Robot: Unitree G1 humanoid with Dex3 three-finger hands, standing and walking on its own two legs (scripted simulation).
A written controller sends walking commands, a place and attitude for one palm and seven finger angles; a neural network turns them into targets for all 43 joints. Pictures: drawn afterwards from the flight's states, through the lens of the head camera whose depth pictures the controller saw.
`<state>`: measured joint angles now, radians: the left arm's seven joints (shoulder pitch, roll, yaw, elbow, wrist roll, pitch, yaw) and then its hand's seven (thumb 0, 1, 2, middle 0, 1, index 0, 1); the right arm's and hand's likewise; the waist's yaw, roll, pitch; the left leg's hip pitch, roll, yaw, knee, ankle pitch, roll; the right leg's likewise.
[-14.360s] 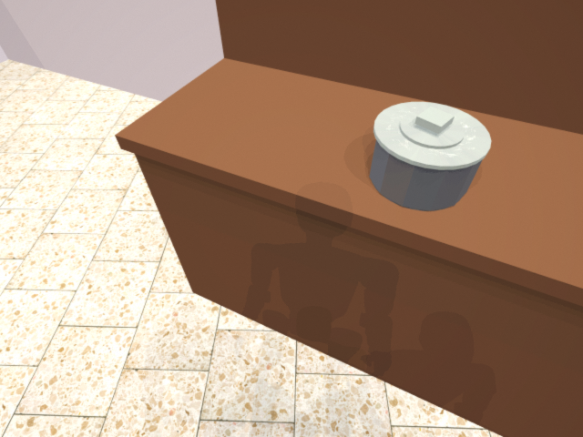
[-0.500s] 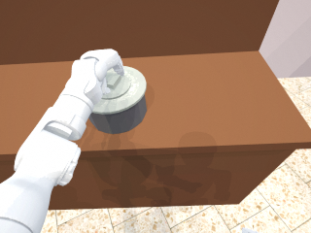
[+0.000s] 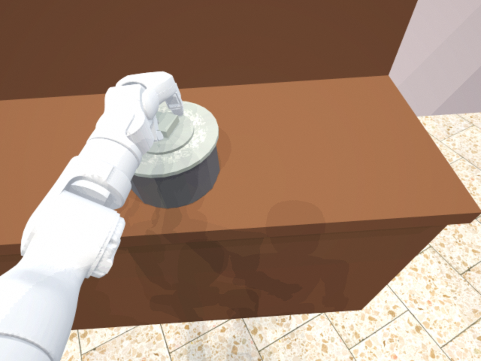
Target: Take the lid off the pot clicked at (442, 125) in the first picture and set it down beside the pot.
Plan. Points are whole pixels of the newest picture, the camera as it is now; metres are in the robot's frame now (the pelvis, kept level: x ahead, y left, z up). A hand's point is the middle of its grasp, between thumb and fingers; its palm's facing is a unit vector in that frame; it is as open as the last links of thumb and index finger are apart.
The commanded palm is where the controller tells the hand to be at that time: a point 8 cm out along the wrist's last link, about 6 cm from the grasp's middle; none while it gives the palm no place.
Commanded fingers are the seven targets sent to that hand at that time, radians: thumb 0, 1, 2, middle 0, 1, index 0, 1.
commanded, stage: lower the open fingers around the knob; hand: left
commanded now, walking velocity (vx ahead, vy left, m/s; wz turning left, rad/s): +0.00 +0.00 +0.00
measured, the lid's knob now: (161, 124) +0.50 +0.12 +0.13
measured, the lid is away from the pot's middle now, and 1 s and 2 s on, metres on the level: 0.00 0.00 0.00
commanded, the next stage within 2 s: close the fingers and squeeze the knob in 0.22 s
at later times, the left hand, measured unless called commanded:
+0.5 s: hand (154, 124) +0.48 +0.12 +0.15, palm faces -0.35 -0.05 -0.94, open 10.3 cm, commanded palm +0.46 +0.13 +0.20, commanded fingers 0.00 -0.06 1.04 -0.54 -0.77 -0.54 -0.77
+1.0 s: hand (156, 126) +0.47 +0.12 +0.15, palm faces -0.34 -0.06 -0.94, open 8.4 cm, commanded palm +0.46 +0.12 +0.20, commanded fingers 0.00 0.24 0.90 -0.66 -1.01 -0.66 -1.01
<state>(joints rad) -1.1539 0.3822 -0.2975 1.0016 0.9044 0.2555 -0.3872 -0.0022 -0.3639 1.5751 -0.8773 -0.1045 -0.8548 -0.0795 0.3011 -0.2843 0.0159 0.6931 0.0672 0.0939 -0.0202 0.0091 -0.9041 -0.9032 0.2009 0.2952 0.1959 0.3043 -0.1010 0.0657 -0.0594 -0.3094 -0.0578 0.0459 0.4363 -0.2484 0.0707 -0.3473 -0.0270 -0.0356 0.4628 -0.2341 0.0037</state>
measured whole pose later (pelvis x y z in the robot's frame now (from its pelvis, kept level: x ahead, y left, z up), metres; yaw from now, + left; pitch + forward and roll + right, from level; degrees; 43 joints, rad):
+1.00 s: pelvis +0.00 +0.00 +0.00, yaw +0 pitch +6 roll +0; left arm -1.11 0.36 -0.30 0.96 0.89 0.28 -0.37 0.00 0.10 0.98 -0.58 -0.94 -0.59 -0.93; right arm 0.27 -0.28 0.02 0.69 0.06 0.09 -0.01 0.01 -0.90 -0.90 0.20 0.30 0.20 0.30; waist -0.09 0.07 -0.06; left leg -0.30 -0.06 0.04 0.43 -0.25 0.07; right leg -0.33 -0.03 -0.04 0.46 -0.24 0.01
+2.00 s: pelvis +0.00 +0.01 +0.00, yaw -1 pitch +7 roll +0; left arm -1.16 0.38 -0.28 1.03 0.91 0.25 -0.39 -0.04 0.12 0.87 -0.65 -0.98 -0.61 -0.94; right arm 0.30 -0.28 0.02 0.69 0.06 0.09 -0.03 0.01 -0.90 -0.90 0.20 0.30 0.20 0.30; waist -0.11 0.06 -0.06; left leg -0.32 -0.06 0.06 0.43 -0.24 0.08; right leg -0.35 -0.03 -0.02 0.45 -0.22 0.01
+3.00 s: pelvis -0.01 +0.00 +0.00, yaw +1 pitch +5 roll +0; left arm -1.26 0.41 -0.30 0.93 0.90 0.32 -0.48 -0.03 0.13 0.86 -0.66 -0.98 -0.61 -0.93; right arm 0.26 -0.28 0.03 0.69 0.06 0.03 -0.03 0.01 -0.90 -0.90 0.20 0.30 0.20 0.30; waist -0.08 0.07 -0.06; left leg -0.26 -0.07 0.03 0.40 -0.22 0.07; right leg -0.29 -0.03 -0.04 0.42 -0.21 0.01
